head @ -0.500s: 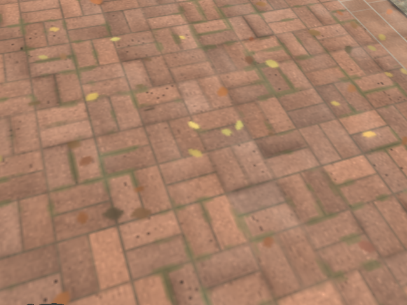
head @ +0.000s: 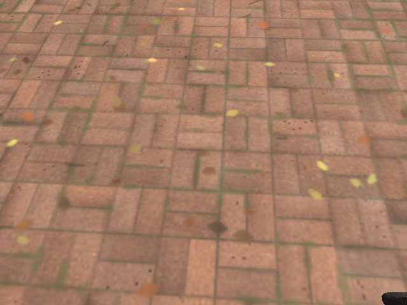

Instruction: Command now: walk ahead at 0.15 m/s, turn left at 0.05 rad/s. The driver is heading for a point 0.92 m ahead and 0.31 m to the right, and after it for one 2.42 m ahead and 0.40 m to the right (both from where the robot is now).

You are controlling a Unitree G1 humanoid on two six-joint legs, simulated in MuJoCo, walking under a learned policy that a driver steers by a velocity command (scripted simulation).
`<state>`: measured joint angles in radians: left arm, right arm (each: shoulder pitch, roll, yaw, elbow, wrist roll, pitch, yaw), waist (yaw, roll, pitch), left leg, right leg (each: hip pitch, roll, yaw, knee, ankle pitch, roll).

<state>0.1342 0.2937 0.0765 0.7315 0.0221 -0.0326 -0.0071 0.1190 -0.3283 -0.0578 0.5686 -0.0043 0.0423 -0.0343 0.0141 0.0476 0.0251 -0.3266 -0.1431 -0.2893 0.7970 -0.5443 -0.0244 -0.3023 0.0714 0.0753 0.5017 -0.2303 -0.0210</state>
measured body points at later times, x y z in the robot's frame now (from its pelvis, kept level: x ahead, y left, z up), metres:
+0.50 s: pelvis +0.15 -0.03 -0.01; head +0.17 -0.04 +0.44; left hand +0.44 +0.14 -0.08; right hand +0.04 -0.31 -0.12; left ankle +0.01 +0.14 -0.73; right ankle +0.22 -0.19 -0.66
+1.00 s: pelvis +0.50 -0.29 -0.01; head +0.53 -0.31 +0.44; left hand +0.66 -0.06 -0.14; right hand +0.53 -0.60 -0.11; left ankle +0.79 -0.34 -0.67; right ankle +0.33 -0.21 -0.73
